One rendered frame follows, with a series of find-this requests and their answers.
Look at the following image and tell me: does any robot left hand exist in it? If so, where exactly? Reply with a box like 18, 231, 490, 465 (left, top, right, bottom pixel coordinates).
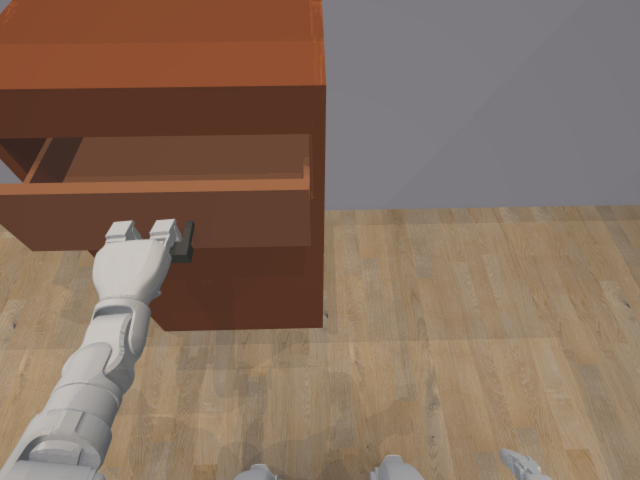
92, 219, 182, 306

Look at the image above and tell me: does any robot shin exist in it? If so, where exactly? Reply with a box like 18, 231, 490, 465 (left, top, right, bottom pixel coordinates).
250, 464, 270, 472
381, 455, 404, 465

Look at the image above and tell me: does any robot right hand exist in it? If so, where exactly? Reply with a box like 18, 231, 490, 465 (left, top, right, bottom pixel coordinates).
500, 449, 552, 480

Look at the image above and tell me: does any robot left upper arm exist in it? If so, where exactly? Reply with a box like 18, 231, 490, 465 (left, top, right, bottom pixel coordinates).
4, 460, 106, 480

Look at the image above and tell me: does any drawer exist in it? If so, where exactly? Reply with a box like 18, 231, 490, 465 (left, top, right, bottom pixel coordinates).
0, 134, 311, 251

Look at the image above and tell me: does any right robot shin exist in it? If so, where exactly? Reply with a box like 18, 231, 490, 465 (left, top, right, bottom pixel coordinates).
381, 455, 404, 465

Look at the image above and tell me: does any left robot forearm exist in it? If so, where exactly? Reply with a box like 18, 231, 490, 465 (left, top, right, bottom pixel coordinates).
0, 297, 151, 480

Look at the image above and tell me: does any handle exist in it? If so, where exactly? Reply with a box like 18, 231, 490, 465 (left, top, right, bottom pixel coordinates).
169, 221, 195, 263

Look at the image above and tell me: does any left robot shin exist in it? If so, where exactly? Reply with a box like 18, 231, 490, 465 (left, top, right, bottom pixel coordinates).
250, 464, 270, 472

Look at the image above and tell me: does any cabinet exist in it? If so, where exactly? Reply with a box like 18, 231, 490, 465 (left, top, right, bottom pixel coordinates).
0, 0, 326, 331

